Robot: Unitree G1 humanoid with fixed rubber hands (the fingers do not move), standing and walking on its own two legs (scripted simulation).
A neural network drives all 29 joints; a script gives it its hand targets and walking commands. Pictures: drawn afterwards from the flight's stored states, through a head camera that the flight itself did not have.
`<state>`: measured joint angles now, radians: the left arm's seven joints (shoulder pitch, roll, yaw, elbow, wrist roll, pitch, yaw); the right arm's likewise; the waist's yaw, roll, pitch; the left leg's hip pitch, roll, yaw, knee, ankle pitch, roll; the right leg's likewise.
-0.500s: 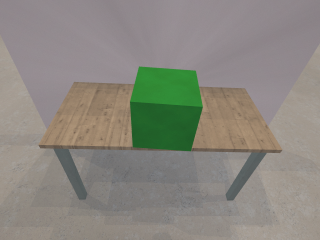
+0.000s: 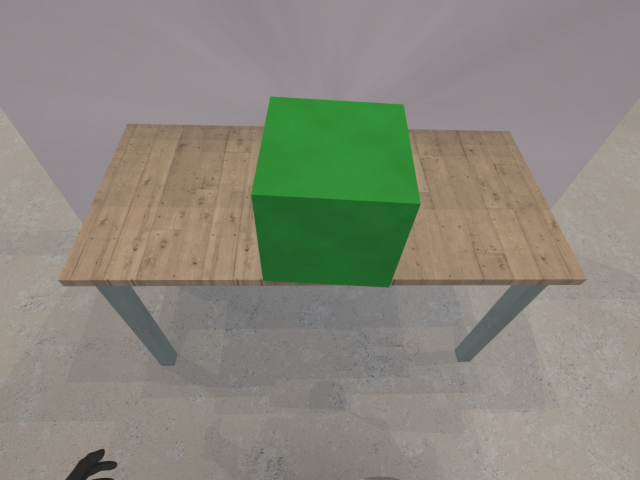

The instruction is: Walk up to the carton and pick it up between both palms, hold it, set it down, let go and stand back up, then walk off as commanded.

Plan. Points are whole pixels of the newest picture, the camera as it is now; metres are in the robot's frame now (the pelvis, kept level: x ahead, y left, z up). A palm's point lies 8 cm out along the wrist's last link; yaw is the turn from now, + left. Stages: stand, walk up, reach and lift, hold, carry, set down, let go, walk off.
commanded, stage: stand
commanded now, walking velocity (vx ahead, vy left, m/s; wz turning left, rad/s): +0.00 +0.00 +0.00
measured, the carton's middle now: (331, 195) +0.60 -0.04 -0.07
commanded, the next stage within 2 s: none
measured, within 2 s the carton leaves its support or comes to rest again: neither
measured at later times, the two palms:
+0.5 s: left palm out of the picture +0.10 +0.30 -0.09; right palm out of the picture +0.12 -0.31 -0.10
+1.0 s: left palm out of the picture +0.08 +0.27 -0.10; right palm out of the picture +0.08 -0.33 -0.11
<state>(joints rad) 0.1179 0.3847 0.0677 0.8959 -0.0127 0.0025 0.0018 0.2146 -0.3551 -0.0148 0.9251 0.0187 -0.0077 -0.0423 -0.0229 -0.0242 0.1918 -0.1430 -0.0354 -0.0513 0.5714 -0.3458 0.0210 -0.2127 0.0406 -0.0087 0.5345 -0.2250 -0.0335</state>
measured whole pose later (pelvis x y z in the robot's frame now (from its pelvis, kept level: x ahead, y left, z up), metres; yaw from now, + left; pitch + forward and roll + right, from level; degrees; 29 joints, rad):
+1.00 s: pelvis +0.01 -0.03 +0.02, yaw +2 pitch -4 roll +0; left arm 0.10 0.34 0.04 1.11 -0.02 -0.02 0.02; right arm 0.13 -0.34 -0.02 1.13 0.01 -0.02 -0.03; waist 0.01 0.00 0.06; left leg -0.04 0.00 -0.09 0.32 -0.22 -0.03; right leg -0.11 0.07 -0.05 0.31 -0.14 -0.08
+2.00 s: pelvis +0.02 -0.04 +0.01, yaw +2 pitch -3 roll +0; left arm 0.12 0.32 0.05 1.08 -0.02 -0.02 0.02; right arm 0.17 -0.35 -0.01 1.10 0.01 -0.02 -0.04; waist 0.01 0.01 0.05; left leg -0.05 0.02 -0.10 0.34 -0.24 -0.04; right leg -0.11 0.08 -0.05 0.32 -0.16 -0.08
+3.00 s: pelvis +0.03 -0.03 +0.02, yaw +2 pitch -3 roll +0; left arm 0.15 0.32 0.04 1.08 -0.01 -0.03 0.03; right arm 0.18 -0.34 0.00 1.10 0.00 -0.02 -0.05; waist 0.00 0.01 0.05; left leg -0.01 0.00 -0.09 0.31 -0.25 -0.02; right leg -0.08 0.07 -0.04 0.31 -0.18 -0.06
